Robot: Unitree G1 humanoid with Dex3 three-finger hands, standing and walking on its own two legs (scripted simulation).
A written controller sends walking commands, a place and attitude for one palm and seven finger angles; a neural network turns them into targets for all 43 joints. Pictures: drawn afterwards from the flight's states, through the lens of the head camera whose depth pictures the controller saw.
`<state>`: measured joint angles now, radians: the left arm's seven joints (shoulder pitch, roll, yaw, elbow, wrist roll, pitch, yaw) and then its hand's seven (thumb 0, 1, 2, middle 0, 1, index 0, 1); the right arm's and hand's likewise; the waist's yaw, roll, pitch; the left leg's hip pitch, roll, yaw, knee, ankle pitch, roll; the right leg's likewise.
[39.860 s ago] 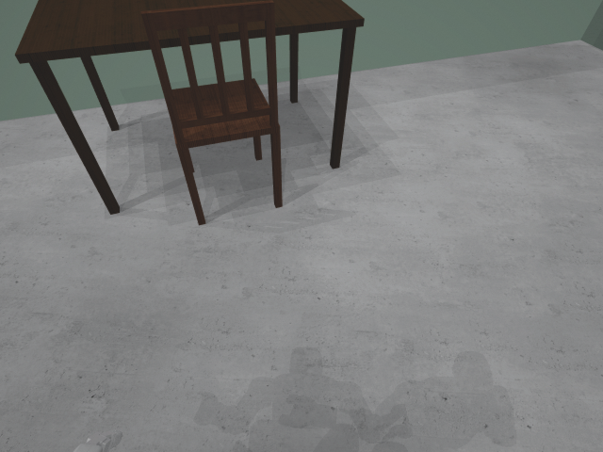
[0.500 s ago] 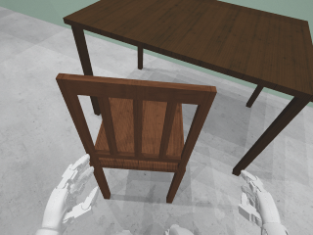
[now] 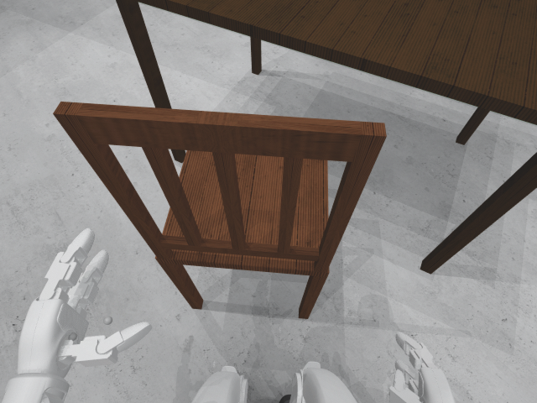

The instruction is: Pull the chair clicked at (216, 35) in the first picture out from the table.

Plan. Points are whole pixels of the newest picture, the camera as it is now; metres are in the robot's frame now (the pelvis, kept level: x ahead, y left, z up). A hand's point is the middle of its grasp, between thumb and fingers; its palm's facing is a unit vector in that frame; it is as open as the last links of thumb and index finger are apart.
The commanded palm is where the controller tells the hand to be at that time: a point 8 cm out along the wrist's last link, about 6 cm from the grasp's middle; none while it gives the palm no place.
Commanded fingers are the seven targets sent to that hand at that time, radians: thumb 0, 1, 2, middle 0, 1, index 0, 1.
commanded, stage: raise the hand toward the chair's back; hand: left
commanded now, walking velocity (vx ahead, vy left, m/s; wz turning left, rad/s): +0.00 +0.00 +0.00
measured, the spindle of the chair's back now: (232, 207) +0.42 +0.08 +0.00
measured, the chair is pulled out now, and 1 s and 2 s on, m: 0.26 0.26 0.26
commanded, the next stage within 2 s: aim the fingers beside a spindle in 1.20 s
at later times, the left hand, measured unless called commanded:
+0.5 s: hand (90, 323) +0.22 +0.24 +0.03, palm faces -0.06 -1.00 -0.02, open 16.7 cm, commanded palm +0.20 +0.30 +0.05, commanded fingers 0.00 -0.50 0.30 -0.06 -0.08 -0.06 -0.08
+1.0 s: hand (58, 295) +0.25 +0.27 +0.06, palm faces -0.01 -1.00 -0.06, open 16.9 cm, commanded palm +0.22 +0.32 +0.05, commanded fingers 0.00 -0.50 0.30 -0.06 -0.08 -0.06 -0.08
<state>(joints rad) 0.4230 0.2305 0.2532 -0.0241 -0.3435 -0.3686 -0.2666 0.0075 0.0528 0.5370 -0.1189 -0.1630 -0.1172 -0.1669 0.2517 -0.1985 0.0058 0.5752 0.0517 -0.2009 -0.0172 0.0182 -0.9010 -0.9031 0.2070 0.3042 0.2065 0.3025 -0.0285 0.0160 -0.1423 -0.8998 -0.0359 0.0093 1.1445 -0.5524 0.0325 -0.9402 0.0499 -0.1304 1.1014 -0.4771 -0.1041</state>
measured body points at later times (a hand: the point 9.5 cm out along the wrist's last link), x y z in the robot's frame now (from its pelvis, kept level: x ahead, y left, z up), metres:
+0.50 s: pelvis +0.00 +0.04 +0.00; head +0.07 +0.05 +0.45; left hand +0.22 +0.29 +0.03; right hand +0.20 -0.18 -0.06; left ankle +0.00 +0.10 -0.65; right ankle +0.03 -0.05 -0.65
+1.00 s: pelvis +0.00 +0.06 +0.01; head +0.08 +0.08 +0.45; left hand +0.24 +0.32 +0.07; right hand +0.17 -0.19 -0.07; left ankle +0.00 +0.10 -0.65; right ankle +0.03 -0.05 -0.65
